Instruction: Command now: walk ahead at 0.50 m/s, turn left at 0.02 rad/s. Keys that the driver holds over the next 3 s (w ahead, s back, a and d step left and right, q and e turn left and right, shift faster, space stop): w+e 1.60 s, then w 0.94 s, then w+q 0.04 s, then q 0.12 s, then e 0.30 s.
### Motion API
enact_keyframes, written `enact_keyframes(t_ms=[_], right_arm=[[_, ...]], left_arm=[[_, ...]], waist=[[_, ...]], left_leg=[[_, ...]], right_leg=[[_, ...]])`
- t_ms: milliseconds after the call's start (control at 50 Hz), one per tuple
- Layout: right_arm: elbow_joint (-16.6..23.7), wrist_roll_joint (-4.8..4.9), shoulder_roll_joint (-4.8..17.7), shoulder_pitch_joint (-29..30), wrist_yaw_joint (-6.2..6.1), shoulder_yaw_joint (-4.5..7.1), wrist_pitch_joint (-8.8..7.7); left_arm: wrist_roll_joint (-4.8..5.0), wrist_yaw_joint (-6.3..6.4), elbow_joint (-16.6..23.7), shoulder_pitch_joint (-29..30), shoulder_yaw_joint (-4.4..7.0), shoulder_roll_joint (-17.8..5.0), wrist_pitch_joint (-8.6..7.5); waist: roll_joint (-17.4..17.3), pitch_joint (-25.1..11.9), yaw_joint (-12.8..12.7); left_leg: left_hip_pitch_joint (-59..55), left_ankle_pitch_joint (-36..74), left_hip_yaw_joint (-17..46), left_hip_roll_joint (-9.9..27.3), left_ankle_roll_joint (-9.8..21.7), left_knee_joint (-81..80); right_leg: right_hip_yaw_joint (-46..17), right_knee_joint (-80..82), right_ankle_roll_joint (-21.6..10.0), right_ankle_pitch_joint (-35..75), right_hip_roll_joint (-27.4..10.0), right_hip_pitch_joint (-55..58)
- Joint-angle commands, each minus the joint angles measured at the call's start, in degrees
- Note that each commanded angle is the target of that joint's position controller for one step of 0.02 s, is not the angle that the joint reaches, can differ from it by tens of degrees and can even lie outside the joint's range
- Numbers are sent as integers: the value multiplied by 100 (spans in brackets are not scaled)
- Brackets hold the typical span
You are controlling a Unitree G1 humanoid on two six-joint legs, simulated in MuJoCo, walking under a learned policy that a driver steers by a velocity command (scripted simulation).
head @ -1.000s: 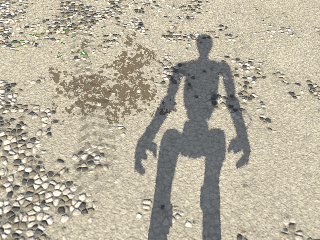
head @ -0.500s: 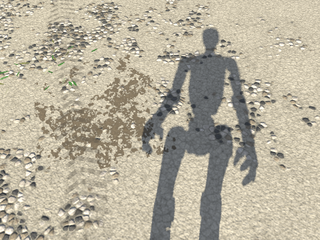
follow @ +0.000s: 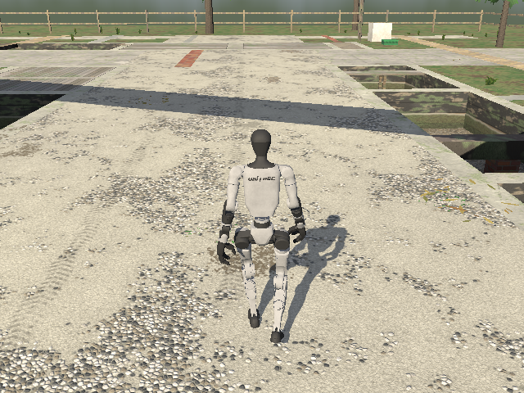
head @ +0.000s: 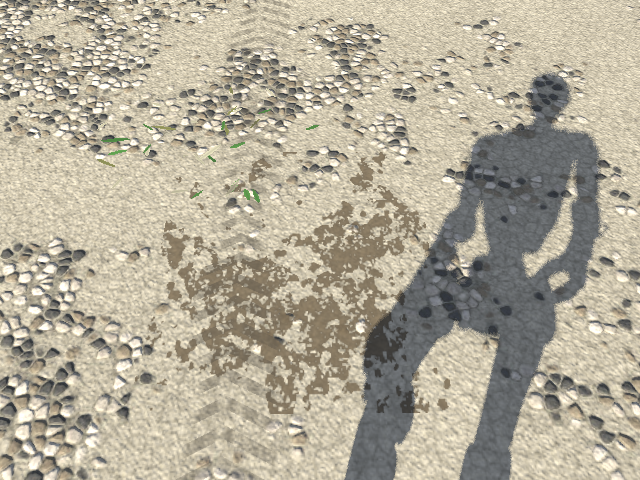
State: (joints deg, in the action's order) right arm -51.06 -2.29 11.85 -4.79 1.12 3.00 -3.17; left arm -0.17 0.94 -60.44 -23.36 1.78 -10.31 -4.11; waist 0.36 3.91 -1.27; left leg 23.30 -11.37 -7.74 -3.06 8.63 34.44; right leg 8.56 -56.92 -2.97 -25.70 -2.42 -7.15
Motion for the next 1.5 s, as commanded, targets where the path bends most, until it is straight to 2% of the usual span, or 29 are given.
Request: enact_keyframes(t_ms=[20, 40, 80, 180, 360, 420, 460, 480, 500, 520, 540, 580, 600, 640, 700, 900, 960, 1000, 1020, 1040, 1060, 1080, 1100, 1120, 1160, 1240, 1360, 1440, 1500], right_arm=[[-271, 136, 1001, -1410, -100, 284, 4], [-275, 108, 656, -1136, -92, 189, -51], [-363, 141, 313, -1026, -137, 68, -171], [-585, 137, 525, -1588, -157, 76, -332], [-811, 134, 565, -2234, -332, 2, -291], [-801, 108, 790, -2107, -425, 50, -226], [-686, 71, 954, -1888, -422, 110, -141], [-585, 93, 1010, -1717, -363, 132, -118], [-377, 103, 738, -1690, -297, 81, -141], [89, 199, 427, -1691, -165, 50, -190], [209, 124, 715, -1061, -131, 71, -271], [239, 199, 708, -1019, -122, 75, -369], [230, 93, 668, -1078, -133, 72, -282], [247, -45, 561, -1219, -90, 51, -51], [502, -40, 534, -741, -48, 31, 105], [1351, 57, 649, 1181, 24, -81, 41], [1384, 94, 836, 820, 7, -61, -46], [997, 111, 1132, -513, -98, 64, -131], [848, 38, 1358, -1385, -184, 142, -204], [890, -122, 1841, -2003, -274, 237, -196], [905, -62, 1958, -1616, -236, 299, -95], [1051, -7, 1345, -1063, -205, 194, -42], [1083, 44, 906, -767, -185, 85, -39], [1035, 24, 779, -678, -176, 39, -50], [846, 60, 791, -870, -178, 31, -139], [670, 139, 888, -1182, -105, 84, -314], [484, 126, 949, -1456, -95, 115, -286], [338, 131, 1141, -1783, -150, 170, -224], [221, 117, 1341, -1940, -200, 208, -90]], left_arm=[[86, -72, 639, 485, 164, -747, -133], [62, -71, 522, 382, 166, -636, -109], [-135, -117, 325, -18, 148, -372, 104], [-108, -234, 538, 582, 195, -316, 291], [-125, -315, 1193, 2113, 60, -226, 234], [-142, -276, 1120, 1636, 142, -394, 249], [-158, -244, 871, 726, 270, -626, 230], [-206, -208, 659, -4, 384, -824, 185], [-246, -141, 603, -396, 560, -1388, 180], [-159, -164, 747, -40, 643, -1782, 243], [-22, -150, 720, 82, 606, -1637, 278], [-38, -108, 761, 606, 448, -1057, 244], [-4, -72, 802, 777, 395, -929, 196], [38, -53, 827, 776, 353, -933, 67], [41, -70, 810, 445, 404, -1199, -7], [-56, -21, 885, -508, 410, -1293, 81], [-84, 40, 1021, -204, 448, -1458, 63], [-73, -24, 1142, 171, 478, -1602, 10], [-17, -92, 1216, 236, 440, -1461, -42], [116, -111, 1424, -79, 288, -827, -69], [96, -102, 1549, -535, 291, -958, -27], [-74, -60, 1336, -369, 322, -1245, 84], [-125, -128, 1349, 44, 318, -1225, 120], [-120, -179, 1395, 179, 302, -1100, 151], [-207, -282, 1446, 238, 276, -987, 285], [-192, -405, 1751, 802, 230, -892, 395], [-161, -539, 2188, 1945, 97, -687, 345], [-202, -598, 2439, 2531, 64, -704, 341], [-269, -539, 2475, 2417, 119, -815, 348]], waist=[[-99, -624, 591], [131, -258, 324], [-145, -86, 29], [-362, 116, 24], [-408, 319, 329], [-635, -33, 6], [-726, -544, -422], [-490, -872, -829], [330, -1300, -919], [1349, -1552, -426], [302, -1039, -512], [-418, -166, -8], [-467, -108, 182], [-224, -241, 334], [-9, -204, 245], [373, -112, -482], [475, -165, -174], [321, -756, 442], [26, -1346, 847], [-938, -2189, 835], [-2021, -2475, 345], [-858, -1458, 191], [-214, -772, 224], [-201, -466, 131], [-552, -277, 42], [-545, -270, 51], [-509, -49, 250], [-517, 92, 421], [-634, -103, 317]], left_leg=[[-2660, 325, 2874, 2351, 985, -2078], [-2018, 677, 2254, 2064, 616, -2288], [-1397, 977, 1370, 1670, 183, -2502], [-1627, 2047, 463, 1438, -171, -2643], [-2753, 3733, -403, 1612, -305, -2337], [-3137, 5922, -647, 1768, -350, -1345], [-2977, 6162, -665, 1846, -263, 189], [-2371, 5178, -725, 1742, -324, 1552], [-1035, 1895, -726, 1299, -468, 3500], [1393, -2093, 130, -95, -726, 5255], [2025, -1494, 1044, 395, -647, 5112], [1696, -685, 980, 802, -684, 4127], [1334, -615, 988, 913, -783, 3747], [915, -565, 923, 968, -975, 3300], [1129, -134, 742, 972, -1171, 2628], [1799, 900, 752, 537, -1075, 404], [805, 656, 860, 371, -856, -289], [-1066, 424, 747, 98, -633, -681], [-2450, 233, 1237, 661, -442, -849], [-3857, -641, 3085, 2299, -119, -1022], [-4015, -973, 5440, 2970, 430, -1835], [-3114, -1749, 4807, 2762, 385, -1890], [-2300, -1567, 3788, 2418, 271, -2002], [-1806, -963, 3051, 2141, 112, -2176], [-1367, -4, 2119, 1846, -4, -2355], [-1560, 996, 1297, 1895, 106, -2607], [-1758, 1592, 130, 1637, -61, -2622], [-2252, 2000, -192, 1832, -172, -2458], [-2780, 4037, -499, 1931, -283, -1546]], right_leg=[[-1084, -2138, -189, 511, -97, -3034], [-1102, -1656, -199, 775, -275, -2691], [-1104, -1147, -113, 1047, -381, -2118], [-951, -607, -19, 1871, -371, -2855], [-50, 1860, -246, 2448, 3, -2866], [211, 1964, -608, 1663, 453, -2139], [167, 2192, -935, 1121, 738, -1133], [-114, 2829, -1152, 1213, 755, -88], [-1762, 3060, -1551, 912, -505, 1078], [-5126, 3937, -2550, 1067, -1736, 2262], [-4601, 4234, -2333, 956, -1637, 1882], [-3401, 4435, -1760, 1998, -1242, 572], [-2927, 4450, -1563, 2536, -930, 152], [-2432, 4463, -1446, 3296, -588, -186], [-2207, 4510, -1331, 3735, -338, -301], [-2755, 4053, -1050, 4222, -389, 1058], [-2925, 3705, -820, 4659, -481, 928], [-2746, 2465, -545, 5627, -173, 485], [-2531, 1197, -424, 4787, 185, -196], [-1918, -552, -276, 1711, 762, -1396], [-1583, -1500, -245, -590, 1101, -2521], [-1606, -1866, -260, -86, 561, -2879], [-1498, -1644, -217, 397, 359, -2809], [-1435, -1364, -178, 598, 193, -2663], [-1334, -1137, -96, 726, 11, -2466], [-1252, -902, -8, 1253, -136, -3016], [-814, 834, 66, 2463, -174, -3066], [-394, 1786, -132, 2180, -90, -2769], [-86, 2159, -425, 1263, 323, -2241]])
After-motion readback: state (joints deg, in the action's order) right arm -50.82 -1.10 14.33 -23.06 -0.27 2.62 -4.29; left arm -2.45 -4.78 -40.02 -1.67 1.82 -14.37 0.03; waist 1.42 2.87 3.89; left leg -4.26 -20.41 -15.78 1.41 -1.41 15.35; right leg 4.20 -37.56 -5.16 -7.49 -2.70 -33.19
